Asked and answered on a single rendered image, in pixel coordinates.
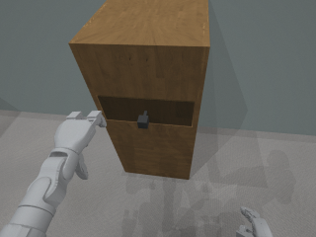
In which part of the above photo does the right robot hand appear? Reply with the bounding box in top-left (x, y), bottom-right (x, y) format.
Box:
top-left (236, 206), bottom-right (274, 237)

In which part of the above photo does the cabinet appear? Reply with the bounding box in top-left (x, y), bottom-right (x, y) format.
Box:
top-left (68, 0), bottom-right (210, 180)

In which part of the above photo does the drawer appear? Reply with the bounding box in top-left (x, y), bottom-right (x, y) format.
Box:
top-left (97, 95), bottom-right (195, 126)

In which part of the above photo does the left robot forearm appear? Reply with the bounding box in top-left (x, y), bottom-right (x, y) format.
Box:
top-left (0, 147), bottom-right (80, 237)

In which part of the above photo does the left robot hand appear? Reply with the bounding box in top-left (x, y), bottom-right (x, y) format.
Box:
top-left (53, 111), bottom-right (107, 180)

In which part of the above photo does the handle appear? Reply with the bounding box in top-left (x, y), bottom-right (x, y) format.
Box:
top-left (137, 111), bottom-right (149, 129)

